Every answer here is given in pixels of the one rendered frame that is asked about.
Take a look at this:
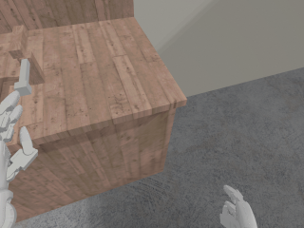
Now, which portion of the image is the right robot hand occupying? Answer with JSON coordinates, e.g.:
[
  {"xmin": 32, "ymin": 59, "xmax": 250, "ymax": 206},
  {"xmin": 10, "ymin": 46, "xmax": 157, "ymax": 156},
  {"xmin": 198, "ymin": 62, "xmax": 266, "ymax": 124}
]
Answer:
[{"xmin": 219, "ymin": 184, "xmax": 257, "ymax": 228}]

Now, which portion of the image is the tap lever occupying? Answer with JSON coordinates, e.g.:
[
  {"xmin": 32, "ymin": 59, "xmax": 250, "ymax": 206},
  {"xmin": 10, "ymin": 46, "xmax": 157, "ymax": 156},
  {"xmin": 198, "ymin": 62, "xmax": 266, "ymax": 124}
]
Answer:
[{"xmin": 13, "ymin": 59, "xmax": 32, "ymax": 97}]

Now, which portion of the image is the robot left forearm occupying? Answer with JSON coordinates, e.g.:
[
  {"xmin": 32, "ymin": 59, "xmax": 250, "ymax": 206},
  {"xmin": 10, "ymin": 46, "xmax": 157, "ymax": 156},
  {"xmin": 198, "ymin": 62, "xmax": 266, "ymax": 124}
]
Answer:
[{"xmin": 0, "ymin": 189, "xmax": 17, "ymax": 228}]

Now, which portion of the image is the left robot hand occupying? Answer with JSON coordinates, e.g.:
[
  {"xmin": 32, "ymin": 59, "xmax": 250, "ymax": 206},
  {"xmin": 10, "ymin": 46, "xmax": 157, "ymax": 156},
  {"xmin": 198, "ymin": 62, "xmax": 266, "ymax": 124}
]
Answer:
[{"xmin": 0, "ymin": 90, "xmax": 38, "ymax": 190}]

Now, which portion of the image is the counter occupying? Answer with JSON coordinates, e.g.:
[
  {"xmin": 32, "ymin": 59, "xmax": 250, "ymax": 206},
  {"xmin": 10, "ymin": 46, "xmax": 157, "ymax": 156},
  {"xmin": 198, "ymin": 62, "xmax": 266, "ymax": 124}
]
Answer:
[{"xmin": 0, "ymin": 0, "xmax": 187, "ymax": 223}]

